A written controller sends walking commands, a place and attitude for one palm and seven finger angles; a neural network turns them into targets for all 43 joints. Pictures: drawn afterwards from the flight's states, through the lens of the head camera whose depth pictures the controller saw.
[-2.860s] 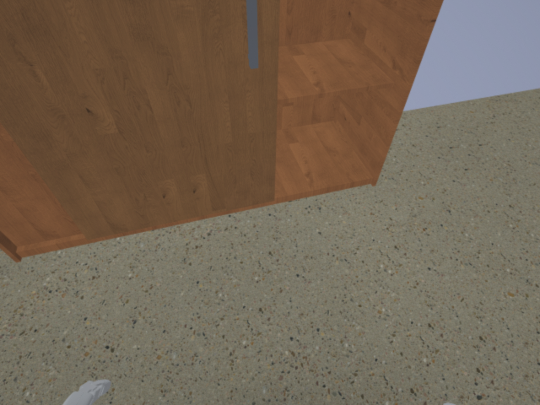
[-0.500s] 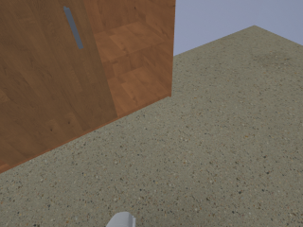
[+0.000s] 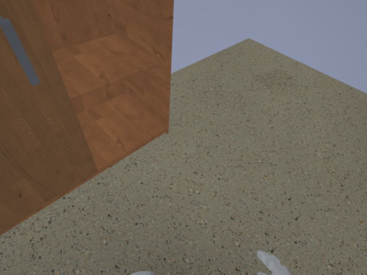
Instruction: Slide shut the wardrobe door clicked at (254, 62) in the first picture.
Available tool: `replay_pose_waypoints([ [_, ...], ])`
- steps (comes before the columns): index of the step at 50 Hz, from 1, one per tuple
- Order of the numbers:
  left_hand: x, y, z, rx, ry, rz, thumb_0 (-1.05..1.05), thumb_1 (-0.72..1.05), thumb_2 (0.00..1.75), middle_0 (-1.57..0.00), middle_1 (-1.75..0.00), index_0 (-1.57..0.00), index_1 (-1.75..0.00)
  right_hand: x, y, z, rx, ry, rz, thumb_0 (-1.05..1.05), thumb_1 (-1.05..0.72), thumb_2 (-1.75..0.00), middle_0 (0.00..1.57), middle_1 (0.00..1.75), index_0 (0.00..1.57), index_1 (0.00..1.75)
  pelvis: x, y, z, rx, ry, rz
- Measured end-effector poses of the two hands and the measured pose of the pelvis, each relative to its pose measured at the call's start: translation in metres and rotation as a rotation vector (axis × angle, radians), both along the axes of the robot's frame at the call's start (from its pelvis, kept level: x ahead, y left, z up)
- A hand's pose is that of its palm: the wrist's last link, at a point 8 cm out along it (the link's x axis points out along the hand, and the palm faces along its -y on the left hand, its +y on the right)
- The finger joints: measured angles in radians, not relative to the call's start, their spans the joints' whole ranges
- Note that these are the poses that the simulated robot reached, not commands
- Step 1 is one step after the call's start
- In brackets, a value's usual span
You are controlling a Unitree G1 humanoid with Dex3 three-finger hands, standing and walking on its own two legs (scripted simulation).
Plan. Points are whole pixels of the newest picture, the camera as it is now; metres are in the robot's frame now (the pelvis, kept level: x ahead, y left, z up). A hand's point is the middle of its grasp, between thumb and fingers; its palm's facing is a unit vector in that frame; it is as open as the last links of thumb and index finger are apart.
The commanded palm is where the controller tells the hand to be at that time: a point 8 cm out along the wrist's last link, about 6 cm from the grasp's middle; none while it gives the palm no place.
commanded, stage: walk to a spot facing it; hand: left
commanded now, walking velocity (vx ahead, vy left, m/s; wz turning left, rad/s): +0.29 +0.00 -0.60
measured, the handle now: (18, 52) +0.62 +0.58 +0.10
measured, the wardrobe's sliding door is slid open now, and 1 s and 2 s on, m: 0.54 0.54 0.54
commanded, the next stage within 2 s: none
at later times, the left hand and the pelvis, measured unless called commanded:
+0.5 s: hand (133, 210) +0.30 +0.18 -0.17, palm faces -0.31 -0.94 -0.12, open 7.4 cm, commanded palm none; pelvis +0.16 +0.05 +0.01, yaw -17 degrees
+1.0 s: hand (125, 168) +0.44 +0.24 -0.17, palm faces -0.45 -0.86 -0.25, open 7.4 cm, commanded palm none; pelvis +0.27 +0.08 +0.00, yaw -34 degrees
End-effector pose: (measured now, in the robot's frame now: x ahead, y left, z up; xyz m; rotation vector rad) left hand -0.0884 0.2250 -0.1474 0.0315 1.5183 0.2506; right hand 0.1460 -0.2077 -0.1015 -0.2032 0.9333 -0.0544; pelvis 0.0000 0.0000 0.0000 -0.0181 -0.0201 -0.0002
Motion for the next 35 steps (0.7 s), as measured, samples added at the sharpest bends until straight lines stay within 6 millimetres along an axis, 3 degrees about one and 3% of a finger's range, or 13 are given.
replay_pose_waypoints([
  [5,0.118,0.051,0.013,0.029,-0.167,-0.112,0.0,0.91,0.9,-0.2,-0.3,-0.2,-0.3,-0.044,0.003,0.004,-0.04,0.138,-0.15,0.0,-0.91,-0.9,0.21,0.3,0.2,0.3,0.034,0.025,0.016,-0.005,-0.015,-0.06],
  [10,0.22,0.073,0.027,0.044,-0.282,-0.213,0.0,0.91,0.9,-0.19,-0.3,-0.2,-0.3,-0.093,0.007,0.003,-0.069,0.298,-0.298,0.0,-0.93,-0.9,0.2,0.3,0.2,0.3,0.068,0.045,0.021,-0.005,-0.007,-0.123],
  [15,0.293,0.069,0.027,0.021,-0.308,-0.302,0.0,0.91,0.9,-0.19,-0.3,-0.19,-0.3,-0.13,0.03,-0.001,-0.046,0.451,-0.398,0.01,-0.92,-0.9,0.2,0.3,0.2,0.3,0.099,0.054,0.02,-0.011,0.0,-0.17],
  [20,0.35,0.041,0.019,-0.033,-0.292,-0.398,0.0,0.91,0.9,-0.19,-0.3,-0.19,-0.3,-0.144,0.06,-0.006,0.011,0.561,-0.481,0.01,-0.91,-0.9,0.2,0.3,0.2,0.3,0.128,0.055,0.016,-0.013,0.009,-0.226],
  [25,0.402,0.001,0.008,-0.081,-0.286,-0.501,0.0,0.91,0.9,-0.19,-0.3,-0.2,-0.3,-0.137,0.082,-0.016,0.081,0.626,-0.564,0.01,-0.91,-0.9,0.2,0.3,0.2,0.3,0.157,0.049,0.006,-0.012,0.023,-0.289],
  [29,0.442,-0.026,0.002,-0.092,-0.335,-0.556,0.0,0.91,0.9,-0.2,-0.3,-0.2,-0.3,-0.117,0.081,-0.03,0.135,0.641,-0.609,0.01,-0.9,-0.9,0.21,0.3,0.2,0.3,0.184,0.036,-0.005,0.0,0.027,-0.328],
  [32,0.456,-0.028,0.005,-0.072,-0.362,-0.562,0.0,0.91,0.9,-0.2,-0.3,-0.2,-0.3,-0.083,0.064,-0.038,0.137,0.592,-0.619,0.01,-0.9,-0.9,0.21,0.3,0.2,0.3,0.197,0.032,-0.005,-0.003,0.013,-0.374],
  [35,0.461,-0.016,0.014,-0.028,-0.329,-0.574,0.0,0.91,0.9,-0.2,-0.3,-0.2,-0.3,-0.027,0.038,-0.034,0.107,0.447,-0.621,0.01,-0.9,-0.9,0.21,0.3,0.2,0.3,0.209,0.032,0.003,-0.005,0.004,-0.42],
])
